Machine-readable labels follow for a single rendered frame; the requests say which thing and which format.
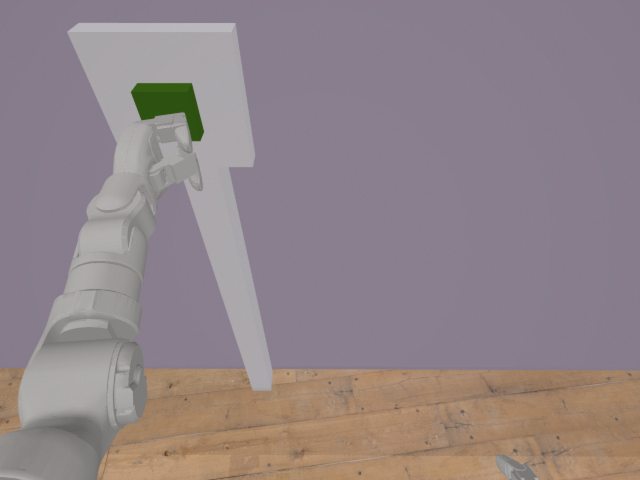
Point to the button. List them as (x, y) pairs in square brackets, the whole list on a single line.
[(155, 99)]

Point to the panel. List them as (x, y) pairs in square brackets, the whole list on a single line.
[(117, 56)]

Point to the left robot hand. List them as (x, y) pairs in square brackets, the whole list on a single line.
[(138, 151)]

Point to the robot left forearm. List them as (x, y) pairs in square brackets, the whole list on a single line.
[(101, 296)]

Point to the right robot hand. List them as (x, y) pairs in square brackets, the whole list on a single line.
[(514, 470)]

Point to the robot left upper arm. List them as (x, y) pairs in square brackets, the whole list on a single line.
[(77, 396)]

